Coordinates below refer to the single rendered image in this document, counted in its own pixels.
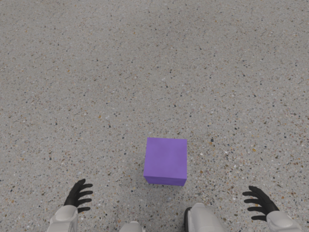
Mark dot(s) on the robot left hand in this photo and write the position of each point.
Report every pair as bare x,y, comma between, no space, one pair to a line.
75,194

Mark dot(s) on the carton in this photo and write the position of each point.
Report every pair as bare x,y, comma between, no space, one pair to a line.
166,161

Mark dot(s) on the robot right shin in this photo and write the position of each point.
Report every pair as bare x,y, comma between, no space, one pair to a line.
198,205

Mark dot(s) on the left robot forearm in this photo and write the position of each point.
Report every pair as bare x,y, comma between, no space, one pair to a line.
64,220

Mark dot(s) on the robot right hand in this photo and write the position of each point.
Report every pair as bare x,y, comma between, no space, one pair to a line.
267,205

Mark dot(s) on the right robot forearm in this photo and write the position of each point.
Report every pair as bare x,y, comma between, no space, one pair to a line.
279,221

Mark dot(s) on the robot right thigh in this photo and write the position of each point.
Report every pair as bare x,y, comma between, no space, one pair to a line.
202,219

